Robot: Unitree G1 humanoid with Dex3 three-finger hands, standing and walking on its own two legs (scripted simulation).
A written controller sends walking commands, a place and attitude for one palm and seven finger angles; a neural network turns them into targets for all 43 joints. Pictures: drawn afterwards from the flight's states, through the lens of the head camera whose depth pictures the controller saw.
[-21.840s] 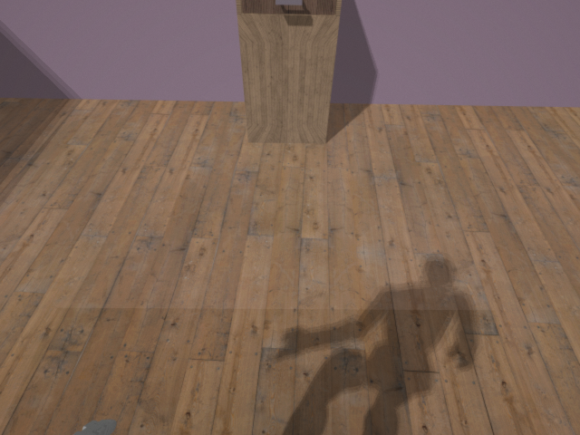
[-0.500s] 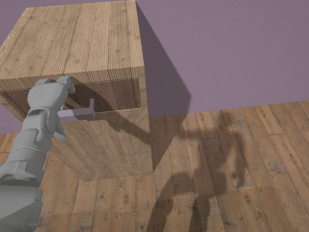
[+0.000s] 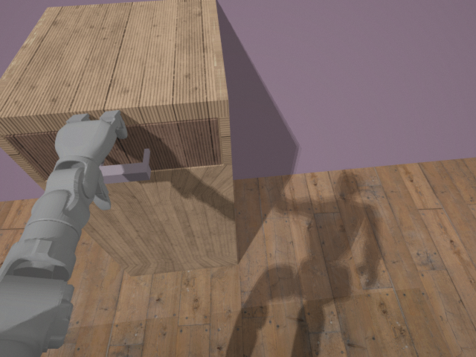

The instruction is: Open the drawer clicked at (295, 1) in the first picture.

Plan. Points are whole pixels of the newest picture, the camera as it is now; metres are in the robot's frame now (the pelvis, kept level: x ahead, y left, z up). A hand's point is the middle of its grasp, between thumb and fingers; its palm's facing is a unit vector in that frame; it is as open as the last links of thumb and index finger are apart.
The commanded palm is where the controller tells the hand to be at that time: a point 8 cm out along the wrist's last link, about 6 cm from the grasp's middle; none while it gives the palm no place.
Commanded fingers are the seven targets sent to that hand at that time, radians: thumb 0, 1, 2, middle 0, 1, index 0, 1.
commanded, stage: re-aim the fingers above the handle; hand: left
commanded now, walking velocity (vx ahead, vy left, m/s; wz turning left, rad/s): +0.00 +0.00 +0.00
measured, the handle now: (122, 164) +0.48 +0.25 +0.01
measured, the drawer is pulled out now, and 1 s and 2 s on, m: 0.00 0.00 0.00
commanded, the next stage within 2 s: lower the fingers behind the handle in 0.46 s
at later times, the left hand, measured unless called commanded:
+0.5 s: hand (91, 169) +0.43 +0.28 +0.06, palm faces -0.09 -0.02 -1.00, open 13.8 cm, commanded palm +0.42 +0.27 +0.13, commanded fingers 0.00 -0.50 0.30 -0.30 -1.20 -0.30 -1.20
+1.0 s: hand (96, 171) +0.43 +0.28 +0.05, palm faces -0.07 -0.01 -1.00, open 13.8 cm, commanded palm +0.42 +0.27 +0.10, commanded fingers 0.00 -0.50 0.30 -0.30 -1.20 -0.30 -1.20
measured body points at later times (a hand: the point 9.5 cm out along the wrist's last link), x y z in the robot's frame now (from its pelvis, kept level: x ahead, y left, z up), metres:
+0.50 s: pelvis -0.01 -0.01 +0.00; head +0.06 -0.02 +0.44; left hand +0.43 +0.28 +0.11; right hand +0.04 -0.29 -0.13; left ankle +0.00 +0.11 -0.72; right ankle -0.03 -0.12 -0.72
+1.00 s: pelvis -0.01 +0.00 -0.01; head +0.05 +0.00 +0.44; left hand +0.43 +0.27 +0.10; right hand +0.05 -0.26 -0.14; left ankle +0.00 +0.11 -0.72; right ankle -0.03 -0.12 -0.72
